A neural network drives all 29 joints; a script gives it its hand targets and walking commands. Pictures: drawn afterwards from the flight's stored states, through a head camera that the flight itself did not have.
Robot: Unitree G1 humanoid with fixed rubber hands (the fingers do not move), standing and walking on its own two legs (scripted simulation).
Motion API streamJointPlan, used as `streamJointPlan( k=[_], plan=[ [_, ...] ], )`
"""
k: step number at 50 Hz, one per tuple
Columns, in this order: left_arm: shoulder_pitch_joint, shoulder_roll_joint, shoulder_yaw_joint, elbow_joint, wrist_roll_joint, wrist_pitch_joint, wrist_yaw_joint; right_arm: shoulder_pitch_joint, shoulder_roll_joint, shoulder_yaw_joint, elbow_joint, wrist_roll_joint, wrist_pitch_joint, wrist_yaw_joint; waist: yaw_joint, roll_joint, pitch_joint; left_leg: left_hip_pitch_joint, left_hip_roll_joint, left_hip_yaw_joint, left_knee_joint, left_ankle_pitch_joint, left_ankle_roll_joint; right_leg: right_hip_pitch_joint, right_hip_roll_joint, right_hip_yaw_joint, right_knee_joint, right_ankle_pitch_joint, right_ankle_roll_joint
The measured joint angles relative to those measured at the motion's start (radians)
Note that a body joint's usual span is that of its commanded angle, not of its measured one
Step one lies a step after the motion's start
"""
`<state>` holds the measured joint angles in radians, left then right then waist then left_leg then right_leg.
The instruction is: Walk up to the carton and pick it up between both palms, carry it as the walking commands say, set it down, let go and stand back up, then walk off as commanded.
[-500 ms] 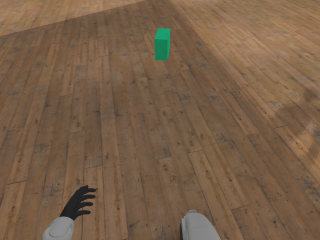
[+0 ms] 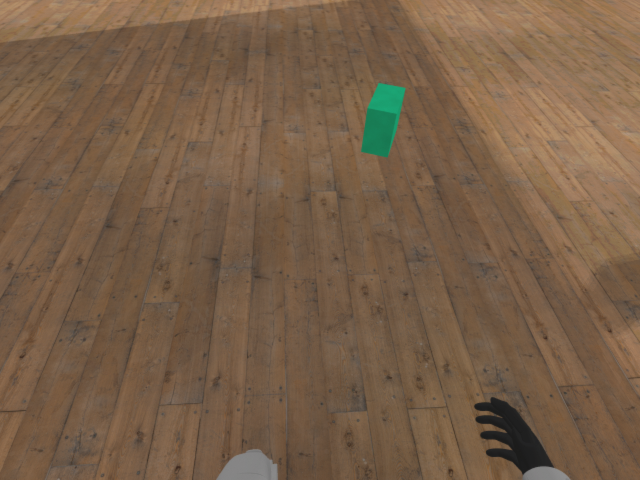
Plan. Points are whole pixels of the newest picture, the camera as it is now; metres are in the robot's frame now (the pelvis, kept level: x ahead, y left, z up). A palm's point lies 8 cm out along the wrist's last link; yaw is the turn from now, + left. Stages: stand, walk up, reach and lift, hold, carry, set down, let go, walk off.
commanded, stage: walk up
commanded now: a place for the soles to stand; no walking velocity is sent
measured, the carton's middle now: (383, 120) +1.87 -0.29 -0.60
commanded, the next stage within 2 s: none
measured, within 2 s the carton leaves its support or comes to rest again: neither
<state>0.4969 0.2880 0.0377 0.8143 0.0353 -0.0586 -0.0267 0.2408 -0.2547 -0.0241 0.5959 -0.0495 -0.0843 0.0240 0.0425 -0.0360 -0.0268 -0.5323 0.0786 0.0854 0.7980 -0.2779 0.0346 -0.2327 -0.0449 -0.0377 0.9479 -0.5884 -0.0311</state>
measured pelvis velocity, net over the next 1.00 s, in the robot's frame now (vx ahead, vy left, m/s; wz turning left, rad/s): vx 0.55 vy -0.13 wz -0.03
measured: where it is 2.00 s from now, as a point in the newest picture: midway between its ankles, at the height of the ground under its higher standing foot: (385, 260)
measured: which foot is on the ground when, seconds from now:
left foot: down 0.00-0.34, up 0.36-0.70, down 0.72-1.00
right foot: up 0.00-0.30, down 0.32-0.70, up 0.72-1.00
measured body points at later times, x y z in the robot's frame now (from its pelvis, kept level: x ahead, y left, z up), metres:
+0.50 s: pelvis +0.28 -0.09 +0.01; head +0.29 -0.10 +0.46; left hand +0.42 +0.15 -0.09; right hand +0.36 -0.36 -0.10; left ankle +0.27 +0.04 -0.62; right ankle +0.35 -0.20 -0.70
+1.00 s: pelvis +0.55 -0.13 +0.02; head +0.56 -0.13 +0.47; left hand +0.73 +0.10 -0.07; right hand +0.54 -0.40 -0.10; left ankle +0.51 +0.05 -0.69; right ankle +0.68 -0.26 -0.68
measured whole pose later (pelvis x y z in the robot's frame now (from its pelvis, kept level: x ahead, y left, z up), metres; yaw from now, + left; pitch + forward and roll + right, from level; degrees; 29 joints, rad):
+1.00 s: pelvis +0.55 -0.13 +0.02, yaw -2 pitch -2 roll +2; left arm 0.19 0.27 0.03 0.64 0.04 -0.05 -0.07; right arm 0.46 -0.26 -0.02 0.77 -0.03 -0.08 -0.01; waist -0.08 -0.04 0.05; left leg -0.22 0.13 0.10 0.67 -0.42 -0.03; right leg -0.57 -0.09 -0.04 0.78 -0.24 0.02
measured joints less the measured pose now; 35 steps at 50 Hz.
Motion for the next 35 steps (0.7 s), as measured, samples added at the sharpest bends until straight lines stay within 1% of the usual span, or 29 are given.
streamJointPlan(
  k=[1, 2, 3, 5, 7, 9, 11, 13, 15, 16, 17, 18, 19, 20, 21, 23, 26, 28, 30, 33, 34, 35],
  plan=[
    [-0.02, -0.001, -0.001, -0.007, 0.003, 0.012, -0.007, 0.006, 0.007, 0.003, 0.012, 0.007, 0.003, -0.015, -0.015, -0.01, 0.018, 0.007, -0.003, 0.011, 0.045, -0.038, -0.01, -0.051, 0.01, 0.036, 0.138, 0.006, 0.008],
    [-0.046, 0.002, -0.001, -0.02, 0.006, 0.021, -0.012, 0.021, 0.017, 0.008, 0.025, 0.014, 0.005, -0.028, -0.026, -0.024, 0.034, 0.03, -0.006, 0.023, 0.06, -0.067, -0.018, -0.103, 0.015, 0.058, 0.245, 0.04, 0.016],
    [-0.074, 0.006, 0.0, -0.038, 0.008, 0.025, -0.017, 0.043, 0.025, 0.015, 0.041, 0.018, 0.006, -0.036, -0.035, -0.037, 0.045, 0.06, -0.008, 0.036, 0.054, -0.085, -0.026, -0.156, 0.014, 0.064, 0.316, 0.077, 0.023],
    [-0.141, 0.01, 0.002, -0.075, 0.011, 0.024, -0.022, 0.094, 0.033, 0.026, 0.081, 0.024, -0.001, -0.044, -0.054, -0.052, 0.062, 0.129, -0.006, 0.053, 0.016, -0.103, -0.036, -0.252, -0.001, 0.046, 0.347, 0.118, 0.037],
    [-0.209, 0.008, 0.002, -0.111, 0.009, 0.019, -0.027, 0.145, 0.028, 0.029, 0.122, 0.022, -0.012, -0.045, -0.077, -0.05, 0.073, 0.199, 0.004, 0.063, -0.036, -0.117, -0.043, -0.329, -0.023, 0.019, 0.272, 0.122, 0.051],
    [-0.272, 0.003, 0.0, -0.147, 0.004, 0.013, -0.034, 0.19, 0.015, 0.025, 0.153, 0.014, -0.019, -0.042, -0.105, -0.035, 0.082, 0.264, 0.016, 0.066, -0.09, -0.126, -0.051, -0.382, -0.042, 0.0, 0.148, 0.145, 0.058],
    [-0.33, -0.005, -0.004, -0.174, 0.0, 0.006, -0.042, 0.225, 0.001, 0.016, 0.181, 0.01, -0.02, -0.036, -0.131, -0.017, 0.091, 0.327, 0.03, 0.064, -0.141, -0.136, -0.063, -0.403, -0.052, -0.003, 0.003, 0.226, 0.055],
    [-0.373, -0.018, -0.008, -0.195, 0.002, 0.0, -0.045, 0.256, -0.016, 0.004, 0.197, 0.014, -0.014, -0.027, -0.15, 0.006, 0.094, 0.38, 0.048, 0.058, -0.167, -0.161, -0.077, -0.39, -0.051, -0.001, -0.141, 0.347, 0.048],
    [-0.396, -0.03, -0.012, -0.207, 0.008, -0.009, -0.044, 0.287, -0.028, -0.003, 0.204, 0.022, -0.003, -0.018, -0.158, 0.021, 0.084, 0.417, 0.07, 0.048, -0.148, -0.211, -0.081, -0.345, -0.039, -0.002, -0.257, 0.444, 0.032],
    [-0.402, -0.029, -0.012, -0.212, 0.015, -0.014, -0.041, 0.306, -0.026, -0.004, 0.202, 0.025, 0.002, -0.014, -0.157, 0.015, 0.073, 0.416, 0.075, 0.037, -0.1, -0.242, -0.074, -0.316, -0.036, 0.004, -0.289, 0.461, 0.019],
    [-0.409, -0.035, -0.008, -0.21, 0.021, -0.017, -0.031, 0.31, -0.026, -0.004, 0.201, 0.027, 0.01, -0.009, -0.147, 0.015, 0.072, 0.393, 0.083, 0.015, -0.002, -0.257, -0.056, -0.321, -0.029, 0.001, -0.247, 0.49, 0.014],
    [-0.409, -0.046, -0.005, -0.203, 0.023, -0.015, -0.019, 0.297, -0.027, -0.004, 0.199, 0.029, 0.022, -0.005, -0.138, 0.022, 0.081, 0.357, 0.079, -0.03, 0.121, -0.265, -0.046, -0.329, -0.019, -0.007, -0.178, 0.447, 0.01],
    [-0.401, -0.059, -0.007, -0.196, 0.02, -0.009, -0.004, 0.275, -0.03, -0.003, 0.193, 0.028, 0.035, -0.002, -0.131, 0.031, 0.09, 0.314, 0.064, -0.074, 0.242, -0.255, -0.044, -0.319, -0.011, -0.018, -0.136, 0.391, 0.006],
    [-0.385, -0.07, -0.013, -0.187, 0.013, 0.0, 0.011, 0.252, -0.032, -0.004, 0.179, 0.026, 0.045, 0.003, -0.125, 0.04, 0.091, 0.261, 0.046, -0.103, 0.348, -0.241, -0.045, -0.301, -0.006, -0.031, -0.121, 0.344, 0.001],
    [-0.365, -0.078, -0.021, -0.177, 0.005, 0.009, 0.023, 0.228, -0.033, -0.005, 0.158, 0.021, 0.053, 0.007, -0.119, 0.046, 0.089, 0.206, 0.028, -0.114, 0.426, -0.238, -0.048, -0.28, -0.005, -0.043, -0.122, 0.312, -0.005],
    [-0.319, -0.08, -0.031, -0.153, 0.0, 0.017, 0.036, 0.174, -0.032, -0.008, 0.117, 0.012, 0.058, 0.012, -0.102, 0.05, 0.086, 0.099, 0.006, -0.095, 0.499, -0.238, -0.049, -0.23, -0.01, -0.065, -0.147, 0.284, -0.014],
    [-0.241, -0.065, -0.03, -0.113, 0.001, 0.004, 0.043, 0.102, -0.03, -0.016, 0.067, 0.007, 0.055, 0.019, -0.06, 0.049, 0.079, -0.027, -0.001, -0.049, 0.454, -0.194, -0.05, -0.139, -0.016, -0.1, -0.218, 0.27, -0.019],
    [-0.188, -0.045, -0.022, -0.083, 0.004, -0.006, 0.043, 0.058, -0.026, -0.019, 0.045, 0.01, 0.051, 0.023, -0.024, 0.041, 0.067, -0.077, 0.001, -0.026, 0.352, -0.155, -0.047, -0.086, -0.015, -0.112, -0.268, 0.259, -0.025],
    [-0.143, -0.021, -0.013, -0.053, 0.005, -0.011, 0.04, 0.023, -0.017, -0.019, 0.028, 0.015, 0.042, 0.029, 0.005, 0.03, 0.058, -0.093, 0.007, -0.015, 0.217, -0.084, -0.044, -0.036, -0.013, -0.119, -0.31, 0.245, -0.024],
    [-0.087, 0.011, -0.004, -0.017, 0.003, -0.008, 0.028, -0.001, 0.003, -0.013, 0.011, 0.019, 0.025, 0.032, 0.027, 0.003, 0.043, -0.046, -0.001, -0.004, 0.021, 0.037, -0.028, 0.017, -0.021, -0.122, -0.313, 0.192, -0.015],
    [-0.068, 0.015, -0.004, -0.011, 0.003, -0.004, 0.023, 0.001, 0.006, -0.01, 0.006, 0.015, 0.019, 0.029, 0.028, -0.002, 0.035, -0.015, -0.006, -0.001, -0.027, 0.052, -0.019, 0.024, -0.026, -0.119, -0.286, 0.158, -0.013],
    [-0.045, 0.013, -0.005, -0.011, 0.004, 0.001, 0.019, 0.007, 0.003, -0.009, -0.001, 0.012, 0.013, 0.024, 0.029, -0.001, 0.024, 0.024, -0.012, -0.005, -0.069, 0.031, -0.006, 0.02, -0.03, -0.11, -0.24, 0.114, -0.012]
  ],
)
